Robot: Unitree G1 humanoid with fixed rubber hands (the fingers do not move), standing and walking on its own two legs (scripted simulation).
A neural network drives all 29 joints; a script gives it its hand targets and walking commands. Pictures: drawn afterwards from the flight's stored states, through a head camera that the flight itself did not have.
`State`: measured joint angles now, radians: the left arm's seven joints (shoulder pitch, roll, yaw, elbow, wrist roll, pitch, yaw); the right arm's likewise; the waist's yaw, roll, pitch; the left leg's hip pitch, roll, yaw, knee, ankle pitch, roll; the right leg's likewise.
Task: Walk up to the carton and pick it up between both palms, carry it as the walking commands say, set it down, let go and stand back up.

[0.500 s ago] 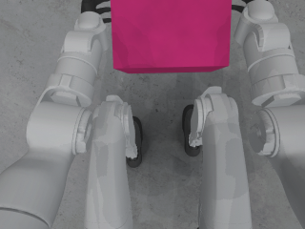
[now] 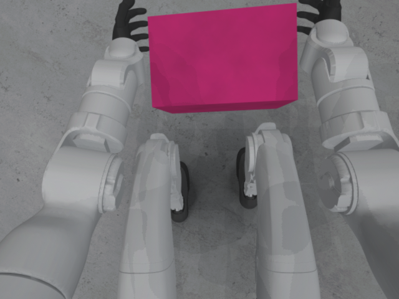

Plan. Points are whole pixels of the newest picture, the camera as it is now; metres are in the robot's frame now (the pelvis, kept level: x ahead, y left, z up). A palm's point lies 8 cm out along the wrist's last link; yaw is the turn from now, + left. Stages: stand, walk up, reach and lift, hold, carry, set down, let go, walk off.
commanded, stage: reach and lift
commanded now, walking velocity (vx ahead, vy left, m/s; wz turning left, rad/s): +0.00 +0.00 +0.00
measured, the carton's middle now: (221, 69) +0.49 -0.04 -0.16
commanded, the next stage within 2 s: none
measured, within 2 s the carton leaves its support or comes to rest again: neither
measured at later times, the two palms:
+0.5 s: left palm (104, 34) +0.50 +0.13 +0.00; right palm (344, 8) +0.50 -0.19 +0.02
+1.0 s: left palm (79, 22) +0.48 +0.13 +0.06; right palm out of the picture +0.48 -0.19 +0.09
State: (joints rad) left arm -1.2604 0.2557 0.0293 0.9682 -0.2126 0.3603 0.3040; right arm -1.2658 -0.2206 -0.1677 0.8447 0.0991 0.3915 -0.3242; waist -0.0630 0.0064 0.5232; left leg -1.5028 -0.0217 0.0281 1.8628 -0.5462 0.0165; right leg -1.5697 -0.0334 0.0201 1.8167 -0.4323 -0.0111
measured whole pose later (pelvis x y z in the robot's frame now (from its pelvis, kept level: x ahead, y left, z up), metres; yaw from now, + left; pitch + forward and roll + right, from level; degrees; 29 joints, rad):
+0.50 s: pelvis +0.01 +0.00 +0.06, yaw +0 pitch +6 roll +1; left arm -1.16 0.24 0.03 0.92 -0.21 0.39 0.30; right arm -1.18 -0.17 -0.17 0.79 0.09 0.41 -0.35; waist -0.06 0.00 0.52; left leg -1.26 -0.03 0.03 1.68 -0.54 0.02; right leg -1.32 -0.03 0.02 1.64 -0.43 0.00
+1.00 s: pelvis +0.01 +0.01 +0.11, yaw -1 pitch +2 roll +1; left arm -1.07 0.22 0.03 0.90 -0.21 0.41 0.30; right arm -1.10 -0.15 -0.17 0.77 0.08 0.42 -0.35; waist -0.07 0.01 0.52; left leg -1.03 -0.03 0.03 1.49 -0.49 0.02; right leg -1.09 -0.03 0.02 1.45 -0.40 0.00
